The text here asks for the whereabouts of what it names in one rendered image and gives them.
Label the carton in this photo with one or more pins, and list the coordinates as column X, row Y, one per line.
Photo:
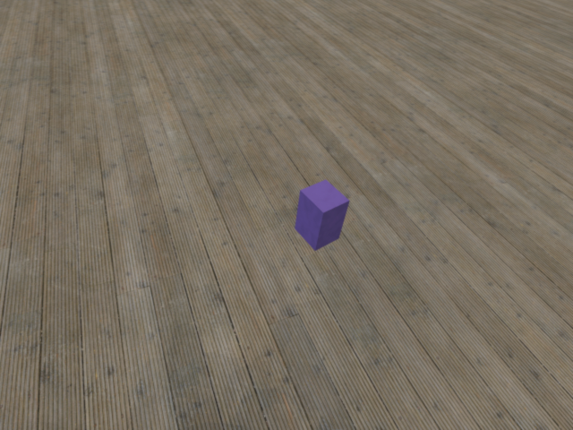
column 320, row 214

